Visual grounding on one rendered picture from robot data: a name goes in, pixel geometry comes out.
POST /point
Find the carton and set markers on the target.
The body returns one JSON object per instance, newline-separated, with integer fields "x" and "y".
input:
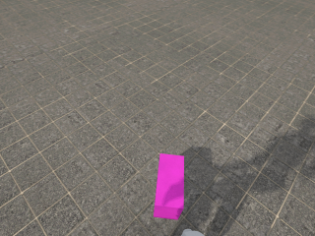
{"x": 169, "y": 201}

